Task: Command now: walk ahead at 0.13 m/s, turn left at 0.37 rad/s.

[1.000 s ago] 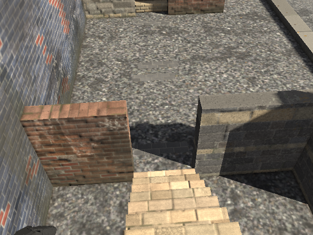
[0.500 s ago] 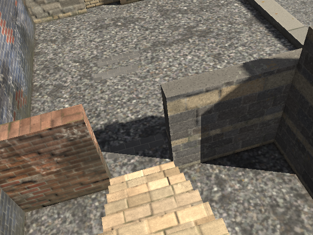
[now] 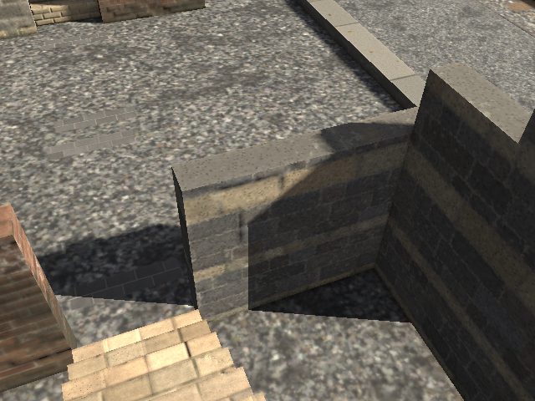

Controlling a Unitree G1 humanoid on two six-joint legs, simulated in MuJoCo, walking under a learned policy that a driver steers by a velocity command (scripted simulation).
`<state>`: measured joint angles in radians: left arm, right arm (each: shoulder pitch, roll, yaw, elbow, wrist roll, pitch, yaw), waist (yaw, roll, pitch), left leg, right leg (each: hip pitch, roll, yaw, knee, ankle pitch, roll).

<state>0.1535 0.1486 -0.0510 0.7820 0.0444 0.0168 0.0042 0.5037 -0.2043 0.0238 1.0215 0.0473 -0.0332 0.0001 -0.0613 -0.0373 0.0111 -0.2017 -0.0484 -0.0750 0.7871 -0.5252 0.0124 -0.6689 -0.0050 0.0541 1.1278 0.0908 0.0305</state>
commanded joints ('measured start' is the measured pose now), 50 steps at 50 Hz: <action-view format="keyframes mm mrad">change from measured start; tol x64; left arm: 1 321 152 39 60 6 -15 -1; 50 431 224 84 156 -16 -64 -23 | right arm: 1 -299 -254 -67 -158 -12 15 -14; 50 -230 -27 -57 -288 -104 80 -49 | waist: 1 229 220 86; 50 72 -76 -36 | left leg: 1 -400 93 -76 118 860 113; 3 -471 -86 -27 574 -129 11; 26 64 -46 167 276 40 29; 28 142 55 -404 51 825 13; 31 -26 216 -853 -221 344 130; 50 -1062 -87 -102 1296 120 5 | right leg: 1 598 -29 -54 -369 -65 -27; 3 586 -399 449 -577 644 -137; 9 123 -349 438 -735 -773 -324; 23 185 -402 98 -487 -709 -60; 28 -579 3 -110 529 -971 -2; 43 871 -179 73 -974 610 -136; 45 1100 -427 225 -434 1423 -190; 50 573 -329 232 -470 608 -240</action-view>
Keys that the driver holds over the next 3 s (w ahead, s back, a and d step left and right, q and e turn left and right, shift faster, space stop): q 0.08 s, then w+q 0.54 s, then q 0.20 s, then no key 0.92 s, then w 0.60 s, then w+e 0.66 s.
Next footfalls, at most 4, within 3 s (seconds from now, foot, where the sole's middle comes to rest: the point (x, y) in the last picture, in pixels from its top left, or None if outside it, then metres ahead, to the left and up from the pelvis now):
0.02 right None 0.12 -0.14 -0.74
0.52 left None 0.03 0.18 -0.74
0.86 right None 0.22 0.13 -0.96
1.22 left None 0.15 0.38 -0.96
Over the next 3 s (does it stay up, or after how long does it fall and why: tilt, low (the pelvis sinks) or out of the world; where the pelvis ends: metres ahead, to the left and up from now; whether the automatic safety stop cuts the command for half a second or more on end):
stays up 0.43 0.35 -0.48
